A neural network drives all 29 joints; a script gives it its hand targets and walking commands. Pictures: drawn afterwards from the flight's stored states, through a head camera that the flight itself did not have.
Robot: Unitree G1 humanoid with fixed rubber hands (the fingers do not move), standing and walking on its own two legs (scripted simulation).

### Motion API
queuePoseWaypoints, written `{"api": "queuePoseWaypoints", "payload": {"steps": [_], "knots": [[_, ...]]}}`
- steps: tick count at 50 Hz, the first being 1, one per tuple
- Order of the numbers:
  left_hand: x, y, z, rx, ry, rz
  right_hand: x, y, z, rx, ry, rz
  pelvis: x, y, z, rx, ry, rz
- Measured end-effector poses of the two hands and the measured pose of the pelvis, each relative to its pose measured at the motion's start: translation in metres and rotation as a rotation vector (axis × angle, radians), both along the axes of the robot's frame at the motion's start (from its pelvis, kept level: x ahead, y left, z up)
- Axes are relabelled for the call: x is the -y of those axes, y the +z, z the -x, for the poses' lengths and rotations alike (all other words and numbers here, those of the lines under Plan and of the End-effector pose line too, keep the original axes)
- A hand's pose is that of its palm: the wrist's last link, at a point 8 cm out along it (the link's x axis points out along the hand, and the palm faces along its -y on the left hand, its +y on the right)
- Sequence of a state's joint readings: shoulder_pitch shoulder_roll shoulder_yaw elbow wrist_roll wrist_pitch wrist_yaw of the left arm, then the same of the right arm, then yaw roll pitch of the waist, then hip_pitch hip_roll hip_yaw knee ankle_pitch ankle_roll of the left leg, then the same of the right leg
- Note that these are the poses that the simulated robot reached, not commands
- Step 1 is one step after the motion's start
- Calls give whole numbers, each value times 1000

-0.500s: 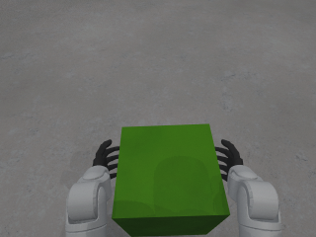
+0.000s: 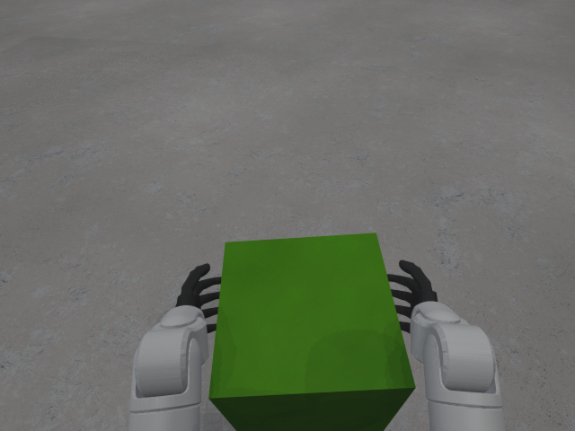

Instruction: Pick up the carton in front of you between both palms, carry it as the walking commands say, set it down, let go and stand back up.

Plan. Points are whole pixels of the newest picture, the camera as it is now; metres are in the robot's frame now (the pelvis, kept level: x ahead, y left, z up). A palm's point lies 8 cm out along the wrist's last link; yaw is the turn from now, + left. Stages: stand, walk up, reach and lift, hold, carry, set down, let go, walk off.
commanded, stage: carry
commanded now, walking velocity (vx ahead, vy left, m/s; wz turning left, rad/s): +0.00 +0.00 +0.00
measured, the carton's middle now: (306, 343) +0.28 +0.00 -0.02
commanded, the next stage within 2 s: hold in 1.82 s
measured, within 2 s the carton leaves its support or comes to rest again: neither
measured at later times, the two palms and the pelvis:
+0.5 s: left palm (178, 335) +0.27 +0.18 +0.02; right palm (391, 330) +0.28 -0.12 +0.02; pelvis -0.01 +0.02 -0.01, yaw +1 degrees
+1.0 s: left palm (166, 365) +0.23 +0.18 +0.03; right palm (400, 362) +0.23 -0.12 +0.03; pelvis -0.06 +0.03 -0.01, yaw +1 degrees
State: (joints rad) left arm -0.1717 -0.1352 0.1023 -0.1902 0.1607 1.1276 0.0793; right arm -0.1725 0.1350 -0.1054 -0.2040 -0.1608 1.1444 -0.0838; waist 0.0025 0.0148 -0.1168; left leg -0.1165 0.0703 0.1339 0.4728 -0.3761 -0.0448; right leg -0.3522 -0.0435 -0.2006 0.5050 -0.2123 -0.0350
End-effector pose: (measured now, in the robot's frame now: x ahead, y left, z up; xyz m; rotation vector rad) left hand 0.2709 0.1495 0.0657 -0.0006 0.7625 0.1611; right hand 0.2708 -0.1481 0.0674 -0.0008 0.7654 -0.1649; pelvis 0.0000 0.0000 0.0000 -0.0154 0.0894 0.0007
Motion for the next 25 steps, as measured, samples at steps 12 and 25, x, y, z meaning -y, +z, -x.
{"api": "queuePoseWaypoints", "payload": {"steps": [12, 25], "knots": [[-18, -18, -4, 35, -12, -36, -19, -20, -7, 36, 44, 38, -15, 0, -7, 12, 7, 5], [-28, -50, -3, 65, -27, -60, -29, -51, -6, 61, 67, 69, -24, -10, 14, 30, 12, 7]]}}
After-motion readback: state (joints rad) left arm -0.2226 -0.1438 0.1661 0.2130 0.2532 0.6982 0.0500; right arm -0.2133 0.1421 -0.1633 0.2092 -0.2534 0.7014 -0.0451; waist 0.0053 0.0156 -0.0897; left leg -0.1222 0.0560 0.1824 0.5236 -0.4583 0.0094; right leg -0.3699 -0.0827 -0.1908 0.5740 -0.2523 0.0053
